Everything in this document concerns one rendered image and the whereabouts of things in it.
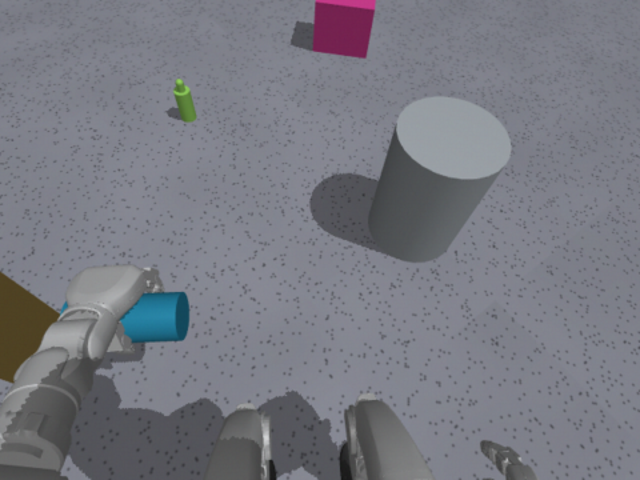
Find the right robot hand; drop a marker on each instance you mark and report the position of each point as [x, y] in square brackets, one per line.
[507, 461]

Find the left robot hand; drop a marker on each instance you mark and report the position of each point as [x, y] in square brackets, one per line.
[116, 288]

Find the left robot arm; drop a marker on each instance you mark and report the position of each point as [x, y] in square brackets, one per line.
[37, 413]

